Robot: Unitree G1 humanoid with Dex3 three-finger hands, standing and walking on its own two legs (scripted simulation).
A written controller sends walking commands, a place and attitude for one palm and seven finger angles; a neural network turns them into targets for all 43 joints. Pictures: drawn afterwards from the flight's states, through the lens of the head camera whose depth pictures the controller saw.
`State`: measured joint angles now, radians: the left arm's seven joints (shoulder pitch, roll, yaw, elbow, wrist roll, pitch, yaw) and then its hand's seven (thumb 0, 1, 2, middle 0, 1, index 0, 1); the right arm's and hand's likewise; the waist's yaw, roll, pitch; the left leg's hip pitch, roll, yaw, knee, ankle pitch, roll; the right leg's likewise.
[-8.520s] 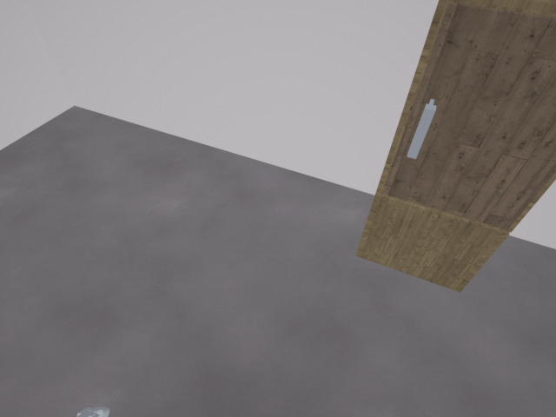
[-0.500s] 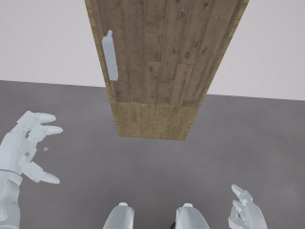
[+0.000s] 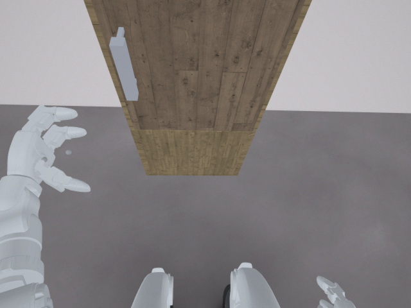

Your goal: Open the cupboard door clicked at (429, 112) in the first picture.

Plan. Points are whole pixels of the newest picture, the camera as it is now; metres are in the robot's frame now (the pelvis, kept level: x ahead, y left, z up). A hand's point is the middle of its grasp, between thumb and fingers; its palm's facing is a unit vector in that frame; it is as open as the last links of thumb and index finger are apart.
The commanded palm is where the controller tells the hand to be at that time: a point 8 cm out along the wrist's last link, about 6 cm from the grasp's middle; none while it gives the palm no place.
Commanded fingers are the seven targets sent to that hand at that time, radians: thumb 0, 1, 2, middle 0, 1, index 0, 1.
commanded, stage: move the hooked fingers beside the handle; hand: left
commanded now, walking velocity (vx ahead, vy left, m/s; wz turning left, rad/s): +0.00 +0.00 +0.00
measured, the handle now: (127, 65) +0.61 +0.19 +0.04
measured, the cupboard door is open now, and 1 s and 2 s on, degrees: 0 0 0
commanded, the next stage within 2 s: slide the fingers in behind the handle in 1.82 s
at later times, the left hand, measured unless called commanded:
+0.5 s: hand (80, 119) +0.46 +0.26 +0.04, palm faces +0.01 -1.00 -0.03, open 14.0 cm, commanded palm +0.45 +0.30 +0.04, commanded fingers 0.00 -0.50 0.30 -0.30 -1.20 -0.30 -1.20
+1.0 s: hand (94, 85) +0.55 +0.25 +0.04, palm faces +0.02 -1.00 -0.03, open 14.0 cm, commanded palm +0.55 +0.28 +0.04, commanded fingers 0.00 -0.50 0.30 -0.30 -1.20 -0.30 -1.20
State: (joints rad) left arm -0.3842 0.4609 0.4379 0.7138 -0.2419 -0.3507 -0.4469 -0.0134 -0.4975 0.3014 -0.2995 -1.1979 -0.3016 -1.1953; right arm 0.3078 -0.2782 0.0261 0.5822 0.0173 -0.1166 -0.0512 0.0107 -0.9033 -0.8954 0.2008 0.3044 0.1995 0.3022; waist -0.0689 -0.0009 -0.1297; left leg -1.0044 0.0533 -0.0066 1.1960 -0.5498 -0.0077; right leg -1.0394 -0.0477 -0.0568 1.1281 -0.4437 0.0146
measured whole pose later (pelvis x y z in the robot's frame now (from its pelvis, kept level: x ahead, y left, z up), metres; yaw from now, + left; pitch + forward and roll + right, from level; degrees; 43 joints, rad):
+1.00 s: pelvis -0.01 +0.01 -0.03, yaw -2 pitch +30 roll -5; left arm -1.09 0.80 0.53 1.25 -0.01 -0.33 -0.38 -0.01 -0.50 0.30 -0.30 -1.20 -0.30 -1.20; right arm 0.37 -0.28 0.09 0.60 -0.04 0.06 -0.02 0.00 -0.90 -0.90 0.20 0.30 0.20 0.30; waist -0.26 0.02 -0.10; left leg -1.29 0.07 -0.03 1.33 -0.56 0.01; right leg -1.30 -0.03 -0.07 1.20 -0.42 0.03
